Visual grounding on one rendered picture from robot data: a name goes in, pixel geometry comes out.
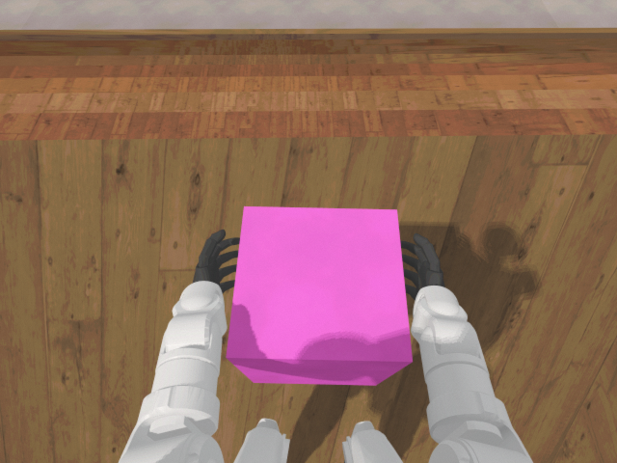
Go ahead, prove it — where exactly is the carton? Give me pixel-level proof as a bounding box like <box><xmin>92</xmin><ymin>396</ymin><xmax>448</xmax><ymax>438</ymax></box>
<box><xmin>226</xmin><ymin>206</ymin><xmax>413</xmax><ymax>386</ymax></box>

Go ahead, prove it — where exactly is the robot left hand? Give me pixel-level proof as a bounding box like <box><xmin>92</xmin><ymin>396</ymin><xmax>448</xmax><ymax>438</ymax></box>
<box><xmin>193</xmin><ymin>230</ymin><xmax>240</xmax><ymax>293</ymax></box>

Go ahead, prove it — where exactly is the robot right shin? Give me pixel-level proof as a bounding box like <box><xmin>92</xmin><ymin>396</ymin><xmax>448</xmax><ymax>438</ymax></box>
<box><xmin>351</xmin><ymin>421</ymin><xmax>387</xmax><ymax>438</ymax></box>

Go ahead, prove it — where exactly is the robot right hand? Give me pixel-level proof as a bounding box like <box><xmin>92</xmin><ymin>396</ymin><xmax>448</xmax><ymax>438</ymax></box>
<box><xmin>400</xmin><ymin>233</ymin><xmax>445</xmax><ymax>300</ymax></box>

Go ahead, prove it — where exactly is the robot right forearm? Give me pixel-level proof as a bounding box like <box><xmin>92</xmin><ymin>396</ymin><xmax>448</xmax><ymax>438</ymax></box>
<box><xmin>411</xmin><ymin>286</ymin><xmax>533</xmax><ymax>463</ymax></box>

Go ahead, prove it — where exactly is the robot left upper arm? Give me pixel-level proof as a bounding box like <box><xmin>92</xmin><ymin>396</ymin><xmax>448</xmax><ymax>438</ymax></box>
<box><xmin>120</xmin><ymin>432</ymin><xmax>225</xmax><ymax>463</ymax></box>

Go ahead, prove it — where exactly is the robot right thigh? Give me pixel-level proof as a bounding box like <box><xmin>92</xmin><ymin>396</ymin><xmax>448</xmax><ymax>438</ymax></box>
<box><xmin>342</xmin><ymin>429</ymin><xmax>403</xmax><ymax>463</ymax></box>

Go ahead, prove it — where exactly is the robot right upper arm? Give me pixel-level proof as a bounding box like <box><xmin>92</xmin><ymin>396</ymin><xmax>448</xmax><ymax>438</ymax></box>
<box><xmin>429</xmin><ymin>438</ymin><xmax>532</xmax><ymax>463</ymax></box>

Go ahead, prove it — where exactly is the robot left forearm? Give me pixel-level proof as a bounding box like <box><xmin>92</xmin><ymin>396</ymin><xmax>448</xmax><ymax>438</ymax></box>
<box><xmin>119</xmin><ymin>281</ymin><xmax>228</xmax><ymax>463</ymax></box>

